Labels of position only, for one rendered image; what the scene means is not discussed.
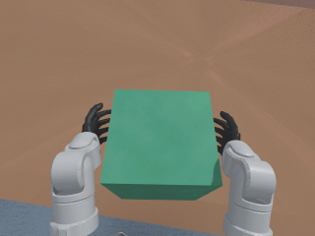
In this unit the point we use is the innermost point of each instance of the robot left hand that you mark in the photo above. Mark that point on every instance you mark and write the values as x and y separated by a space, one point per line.
92 123

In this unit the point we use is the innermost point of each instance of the right robot forearm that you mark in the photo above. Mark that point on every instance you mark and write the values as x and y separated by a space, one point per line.
251 191

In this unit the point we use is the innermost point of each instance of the carton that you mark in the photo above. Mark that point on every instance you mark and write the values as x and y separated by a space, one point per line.
161 145

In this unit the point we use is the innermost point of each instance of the robot right hand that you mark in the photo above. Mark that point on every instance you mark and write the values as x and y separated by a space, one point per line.
230 132

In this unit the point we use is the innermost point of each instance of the left robot forearm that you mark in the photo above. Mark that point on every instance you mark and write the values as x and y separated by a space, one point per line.
72 182

